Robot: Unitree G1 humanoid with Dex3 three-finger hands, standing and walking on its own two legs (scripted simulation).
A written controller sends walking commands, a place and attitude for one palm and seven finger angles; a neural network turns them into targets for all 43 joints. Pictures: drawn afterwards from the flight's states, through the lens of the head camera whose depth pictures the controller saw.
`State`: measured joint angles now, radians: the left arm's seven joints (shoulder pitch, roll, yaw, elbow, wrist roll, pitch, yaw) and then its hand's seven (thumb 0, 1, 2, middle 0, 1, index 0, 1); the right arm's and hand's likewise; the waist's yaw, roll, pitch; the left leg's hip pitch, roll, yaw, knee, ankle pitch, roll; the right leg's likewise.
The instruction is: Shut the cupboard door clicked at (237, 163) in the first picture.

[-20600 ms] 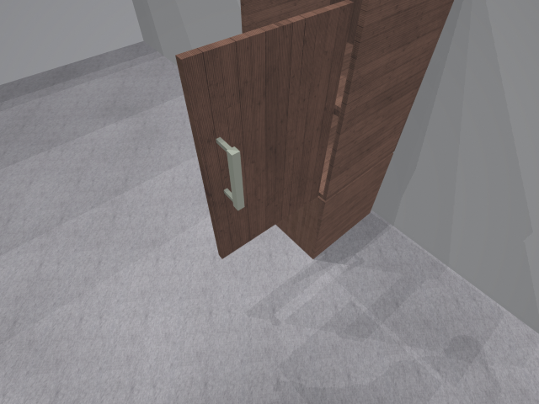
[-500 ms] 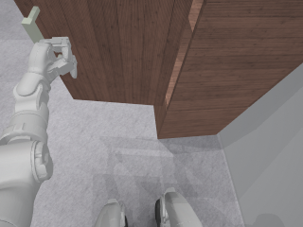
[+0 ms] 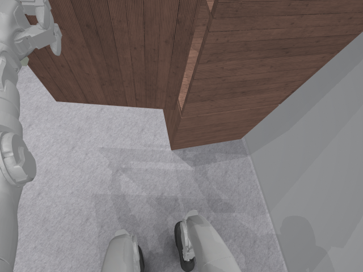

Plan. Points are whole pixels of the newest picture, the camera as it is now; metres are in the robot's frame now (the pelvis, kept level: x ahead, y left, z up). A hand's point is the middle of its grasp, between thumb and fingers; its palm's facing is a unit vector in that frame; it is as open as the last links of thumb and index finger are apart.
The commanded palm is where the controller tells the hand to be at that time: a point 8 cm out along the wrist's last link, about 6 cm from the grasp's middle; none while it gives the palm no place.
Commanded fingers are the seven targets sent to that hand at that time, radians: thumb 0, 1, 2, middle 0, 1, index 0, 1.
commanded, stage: push the door shut along its arc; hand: left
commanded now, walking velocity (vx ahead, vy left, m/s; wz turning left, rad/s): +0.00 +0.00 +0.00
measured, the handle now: (1, 21) +0.60 +0.24 +0.09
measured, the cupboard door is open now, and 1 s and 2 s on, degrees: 77 65 65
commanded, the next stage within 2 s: pull the fist back off the door in 0.34 s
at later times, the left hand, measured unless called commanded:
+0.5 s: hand (62, 11) +0.61 +0.13 +0.10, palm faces -0.26 -0.96 +0.06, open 3.3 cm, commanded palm +0.61 +0.14 +0.10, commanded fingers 0.00 0.90 0.90 -1.30 -1.50 -1.30 -1.50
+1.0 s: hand (67, 33) +0.56 +0.13 +0.10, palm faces +0.03 -1.00 -0.03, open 3.1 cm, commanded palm +0.52 +0.17 +0.10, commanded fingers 0.00 0.90 0.90 -1.30 -1.50 -1.30 -1.50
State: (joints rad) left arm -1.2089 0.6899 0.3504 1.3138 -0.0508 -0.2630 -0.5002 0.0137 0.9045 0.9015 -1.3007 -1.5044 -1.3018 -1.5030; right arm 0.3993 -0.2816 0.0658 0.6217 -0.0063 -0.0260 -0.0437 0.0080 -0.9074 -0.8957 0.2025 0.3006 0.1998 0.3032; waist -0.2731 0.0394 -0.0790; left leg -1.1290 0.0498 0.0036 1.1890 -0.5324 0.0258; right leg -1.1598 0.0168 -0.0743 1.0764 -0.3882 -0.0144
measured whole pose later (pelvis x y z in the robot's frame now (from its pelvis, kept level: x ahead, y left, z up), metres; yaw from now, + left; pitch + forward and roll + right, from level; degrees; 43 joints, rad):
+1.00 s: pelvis +0.03 -0.01 +0.03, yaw +1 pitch +24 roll -2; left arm -0.99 0.42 0.36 1.21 -0.03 -0.39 -0.07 0.01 0.90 0.90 -1.30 -1.50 -1.30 -1.50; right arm 0.47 -0.26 0.01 0.61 -0.05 0.04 0.06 0.01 -0.91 -0.90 0.20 0.30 0.20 0.30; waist -0.21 0.05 -0.11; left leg -0.93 0.04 0.01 1.03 -0.51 0.01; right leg -0.98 0.02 -0.06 0.96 -0.39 -0.02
